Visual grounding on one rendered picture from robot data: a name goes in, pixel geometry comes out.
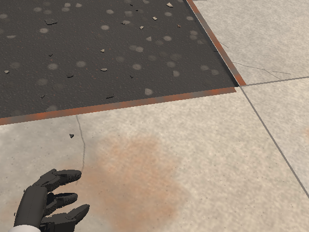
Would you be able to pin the robot left hand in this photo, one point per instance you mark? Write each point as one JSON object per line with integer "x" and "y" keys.
{"x": 38, "y": 201}

